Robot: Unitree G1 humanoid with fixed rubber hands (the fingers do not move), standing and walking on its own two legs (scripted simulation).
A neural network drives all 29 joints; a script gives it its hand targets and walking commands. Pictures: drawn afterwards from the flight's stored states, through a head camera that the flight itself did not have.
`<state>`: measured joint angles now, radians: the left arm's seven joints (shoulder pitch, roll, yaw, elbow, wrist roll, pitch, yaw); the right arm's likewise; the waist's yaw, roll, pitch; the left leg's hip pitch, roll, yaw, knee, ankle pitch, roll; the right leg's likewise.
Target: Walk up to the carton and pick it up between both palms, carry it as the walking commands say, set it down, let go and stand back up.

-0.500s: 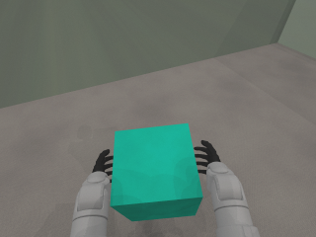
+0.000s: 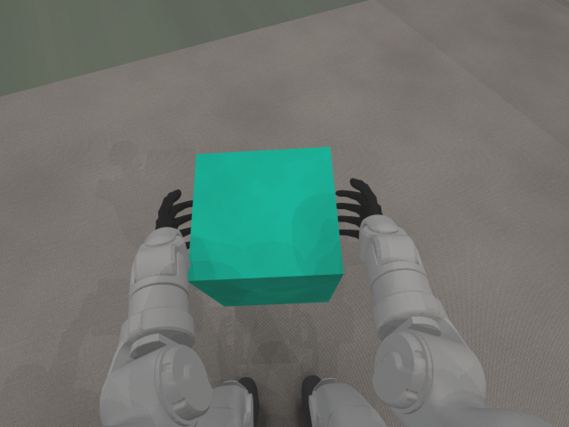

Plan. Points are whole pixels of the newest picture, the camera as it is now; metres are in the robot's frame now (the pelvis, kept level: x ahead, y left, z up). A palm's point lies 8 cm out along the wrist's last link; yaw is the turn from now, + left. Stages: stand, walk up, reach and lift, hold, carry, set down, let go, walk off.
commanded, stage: set down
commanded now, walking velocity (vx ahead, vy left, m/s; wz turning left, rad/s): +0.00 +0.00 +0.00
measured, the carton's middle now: (270, 237) +0.42 +0.03 -0.08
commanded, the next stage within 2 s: none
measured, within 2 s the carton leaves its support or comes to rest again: neither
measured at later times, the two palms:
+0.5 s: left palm (197, 226) +0.44 +0.16 -0.09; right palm (357, 210) +0.48 -0.13 -0.08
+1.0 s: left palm (211, 250) +0.45 +0.16 -0.20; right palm (347, 239) +0.48 -0.14 -0.20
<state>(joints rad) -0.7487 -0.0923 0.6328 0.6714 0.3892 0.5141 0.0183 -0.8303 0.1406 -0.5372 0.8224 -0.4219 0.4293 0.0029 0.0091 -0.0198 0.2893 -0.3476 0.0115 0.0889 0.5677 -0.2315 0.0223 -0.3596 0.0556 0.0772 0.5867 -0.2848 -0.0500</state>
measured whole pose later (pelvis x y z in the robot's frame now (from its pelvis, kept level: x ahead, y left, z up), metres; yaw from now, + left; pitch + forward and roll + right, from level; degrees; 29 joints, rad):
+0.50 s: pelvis +0.07 -0.01 -0.03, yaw +3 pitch +13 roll +1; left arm -0.71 -0.16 0.54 0.63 0.35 0.27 0.06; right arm -0.77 0.12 -0.56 0.72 -0.40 0.21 0.03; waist 0.01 -0.02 0.17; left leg -0.76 -0.03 0.05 0.78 -0.25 0.04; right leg -0.77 0.06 0.09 0.83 -0.29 -0.01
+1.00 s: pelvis +0.13 -0.02 -0.06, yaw +3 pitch +38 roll +3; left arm -0.44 -0.03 0.23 0.68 0.09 -0.14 0.17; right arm -0.48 0.03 -0.04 0.66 -0.12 -0.11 -0.24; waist 0.01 -0.02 -0.05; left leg -1.21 -0.04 0.01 0.92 -0.31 -0.01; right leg -1.21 0.10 0.13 0.94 -0.38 -0.03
